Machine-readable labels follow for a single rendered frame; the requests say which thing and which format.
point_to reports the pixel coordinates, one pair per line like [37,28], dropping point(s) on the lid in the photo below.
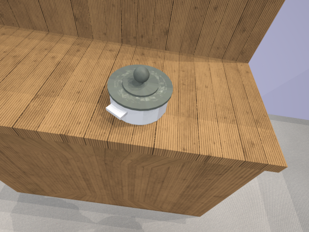
[130,94]

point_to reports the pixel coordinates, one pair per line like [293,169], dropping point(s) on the knob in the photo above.
[141,74]

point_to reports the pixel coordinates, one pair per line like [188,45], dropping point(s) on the table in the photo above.
[57,139]

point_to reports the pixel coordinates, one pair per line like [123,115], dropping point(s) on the pot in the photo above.
[135,117]

